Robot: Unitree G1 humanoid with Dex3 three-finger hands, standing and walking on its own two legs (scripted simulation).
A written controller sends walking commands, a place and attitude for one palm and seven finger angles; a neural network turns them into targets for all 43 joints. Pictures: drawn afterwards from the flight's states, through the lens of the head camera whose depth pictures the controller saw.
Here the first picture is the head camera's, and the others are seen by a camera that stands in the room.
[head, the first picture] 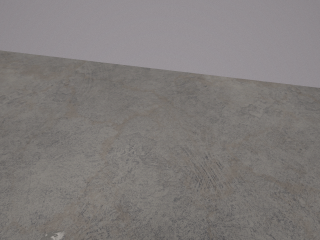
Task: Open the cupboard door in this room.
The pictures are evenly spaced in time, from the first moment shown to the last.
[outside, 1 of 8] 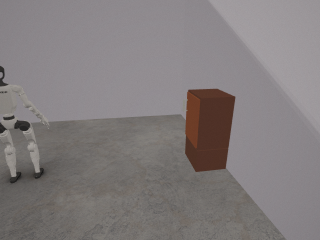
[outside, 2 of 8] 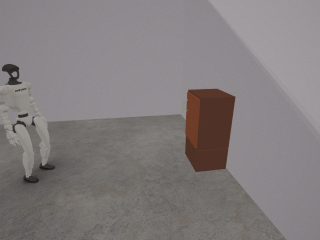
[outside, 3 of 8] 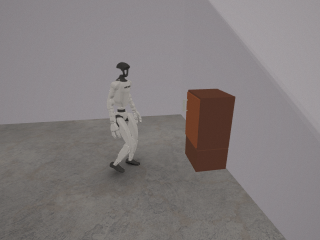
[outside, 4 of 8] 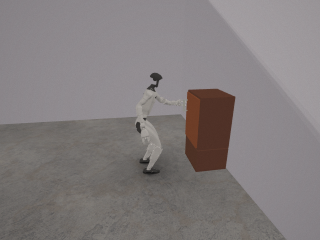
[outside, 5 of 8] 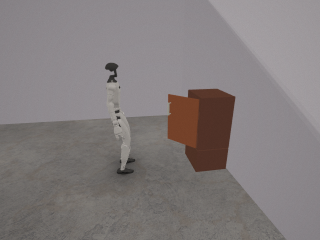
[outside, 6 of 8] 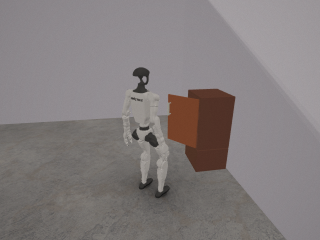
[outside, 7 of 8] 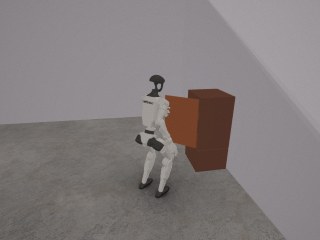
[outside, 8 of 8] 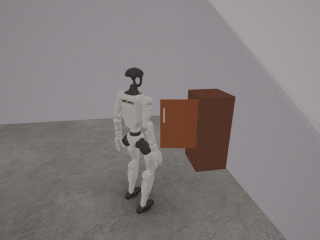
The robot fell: no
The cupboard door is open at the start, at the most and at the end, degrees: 0 80 79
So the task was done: yes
